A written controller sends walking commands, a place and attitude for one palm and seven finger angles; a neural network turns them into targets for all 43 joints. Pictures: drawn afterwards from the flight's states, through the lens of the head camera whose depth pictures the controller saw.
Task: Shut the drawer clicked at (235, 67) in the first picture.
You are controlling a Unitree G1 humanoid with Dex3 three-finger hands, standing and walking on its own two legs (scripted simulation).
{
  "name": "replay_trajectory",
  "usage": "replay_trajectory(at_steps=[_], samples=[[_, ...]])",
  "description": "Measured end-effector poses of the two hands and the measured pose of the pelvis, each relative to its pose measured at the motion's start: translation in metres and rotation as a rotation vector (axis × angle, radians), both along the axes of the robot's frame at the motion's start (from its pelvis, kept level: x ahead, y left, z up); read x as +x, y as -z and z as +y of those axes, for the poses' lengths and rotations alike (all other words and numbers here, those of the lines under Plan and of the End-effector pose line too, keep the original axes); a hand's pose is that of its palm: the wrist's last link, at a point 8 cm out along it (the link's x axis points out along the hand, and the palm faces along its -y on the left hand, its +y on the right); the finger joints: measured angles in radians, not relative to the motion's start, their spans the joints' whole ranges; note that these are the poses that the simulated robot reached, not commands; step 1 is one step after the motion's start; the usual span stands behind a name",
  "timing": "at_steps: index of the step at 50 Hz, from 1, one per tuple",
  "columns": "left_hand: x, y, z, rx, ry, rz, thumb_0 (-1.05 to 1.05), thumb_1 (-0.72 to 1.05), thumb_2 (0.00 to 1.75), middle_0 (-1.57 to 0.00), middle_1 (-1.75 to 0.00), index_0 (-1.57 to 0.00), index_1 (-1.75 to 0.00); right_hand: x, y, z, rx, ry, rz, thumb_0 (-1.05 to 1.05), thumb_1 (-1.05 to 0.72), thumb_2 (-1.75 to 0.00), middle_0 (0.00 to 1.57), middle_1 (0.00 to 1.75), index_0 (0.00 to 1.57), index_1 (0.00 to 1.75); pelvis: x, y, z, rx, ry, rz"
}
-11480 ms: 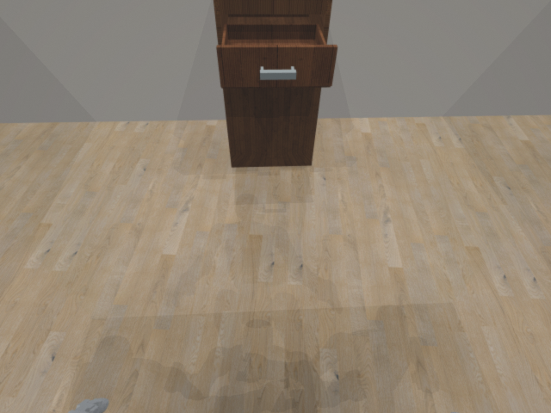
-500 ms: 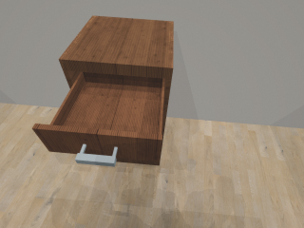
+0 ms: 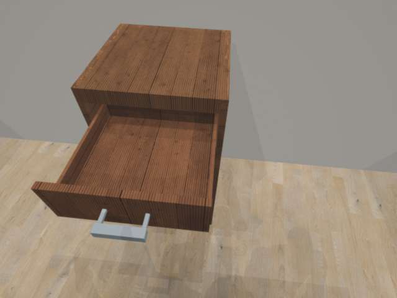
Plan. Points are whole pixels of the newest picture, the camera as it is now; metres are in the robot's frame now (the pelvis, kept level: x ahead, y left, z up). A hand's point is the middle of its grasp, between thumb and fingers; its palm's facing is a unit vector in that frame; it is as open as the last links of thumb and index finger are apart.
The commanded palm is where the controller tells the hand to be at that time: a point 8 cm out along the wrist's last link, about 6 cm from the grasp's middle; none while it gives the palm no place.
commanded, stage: come to a stop and stand still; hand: left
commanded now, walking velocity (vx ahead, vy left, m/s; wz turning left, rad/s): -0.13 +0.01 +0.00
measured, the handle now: (122, 223) +0.28 +0.20 -0.07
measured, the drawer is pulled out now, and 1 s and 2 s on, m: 0.30 0.30 0.30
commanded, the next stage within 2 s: look again from close up in 0.74 s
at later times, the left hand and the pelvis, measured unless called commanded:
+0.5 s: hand out of the picture +0.01 +0.19 -0.17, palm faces -0.02 -0.95 -0.30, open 7.4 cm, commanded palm none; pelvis -0.05 -0.02 -0.01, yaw -1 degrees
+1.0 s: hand out of the picture -0.04 +0.18 -0.18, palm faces -0.02 -0.97 -0.22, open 7.4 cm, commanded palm none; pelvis -0.05 +0.00 -0.01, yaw -1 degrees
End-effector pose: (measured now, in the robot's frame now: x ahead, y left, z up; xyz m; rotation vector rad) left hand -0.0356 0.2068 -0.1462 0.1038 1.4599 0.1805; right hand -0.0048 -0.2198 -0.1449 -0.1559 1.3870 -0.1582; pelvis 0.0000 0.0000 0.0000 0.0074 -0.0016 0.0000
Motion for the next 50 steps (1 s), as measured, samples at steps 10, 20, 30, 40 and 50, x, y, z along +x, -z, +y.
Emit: replay_trajectory(at_steps=[10, 20, 30, 40, 50], samples=[[0.036, 0.001, 0.024, 0.078, 0.065, -0.089, 0.01, 0.92, 0.9, -0.2, -0.3, -0.2, -0.3, 0.025, 0.006, -0.014, -0.011, 0.0, -0.084, 0.0, -0.91, -0.9, 0.2, 0.3, 0.2, 0.3, -0.015, 0.008, -0.005, 0.018, 0.023, 0.035], [0.042, -0.012, 0.033, 0.138, 0.122, -0.177, 0.0, 0.91, 0.9, -0.2, -0.3, -0.2, -0.3, 0.024, 0.012, -0.027, 0.022, -0.017, -0.156, 0.0, -0.91, -0.9, 0.2, 0.3, 0.2, 0.3, -0.039, 0.013, -0.013, 0.005, 0.018, 0.025], [0.039, -0.006, 0.016, 0.092, 0.135, -0.224, 0.0, 0.91, 0.9, -0.2, -0.3, -0.2, -0.3, 0.006, 0.006, -0.035, 0.002, -0.031, -0.158, 0.0, -0.91, -0.9, 0.2, 0.3, 0.2, 0.3, -0.054, 0.013, -0.016, 0.0, 0.012, -0.016], [0.015, 0.001, 0.011, 0.045, 0.122, -0.153, 0.0, 0.91, 0.9, -0.2, -0.3, -0.2, -0.3, -0.031, 0.005, -0.028, -0.003, -0.018, -0.057, 0.0, -0.91, -0.9, 0.2, 0.3, 0.2, 0.3, -0.058, 0.009, -0.01, -0.004, 0.013, -0.019], [-0.01, 0.003, 0.02, 0.045, 0.093, -0.068, 0.0, 0.91, 0.9, -0.2, -0.3, -0.2, -0.3, -0.048, 0.007, -0.011, 0.015, 0.002, 0.009, 0.0, -0.91, -0.9, 0.2, 0.3, 0.2, 0.3, -0.052, 0.007, -0.003, -0.004, 0.015, -0.022]])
